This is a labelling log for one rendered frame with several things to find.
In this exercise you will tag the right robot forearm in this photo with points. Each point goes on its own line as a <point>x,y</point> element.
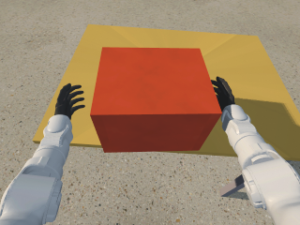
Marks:
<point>245,140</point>

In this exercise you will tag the robot left upper arm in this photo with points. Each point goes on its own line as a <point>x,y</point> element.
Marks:
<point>32,200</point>

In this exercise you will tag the carton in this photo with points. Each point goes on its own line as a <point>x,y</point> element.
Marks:
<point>153,100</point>

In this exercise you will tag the left robot hand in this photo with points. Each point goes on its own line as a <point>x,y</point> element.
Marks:
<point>64,103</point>

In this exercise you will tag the table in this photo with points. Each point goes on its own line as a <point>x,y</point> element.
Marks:
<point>240,60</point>

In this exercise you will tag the left robot forearm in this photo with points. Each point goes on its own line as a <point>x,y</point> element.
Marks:
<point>51,154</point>

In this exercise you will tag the right robot hand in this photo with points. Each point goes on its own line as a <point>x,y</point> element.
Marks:
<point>224,94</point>

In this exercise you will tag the robot right upper arm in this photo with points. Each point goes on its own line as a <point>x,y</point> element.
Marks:
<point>272,186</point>

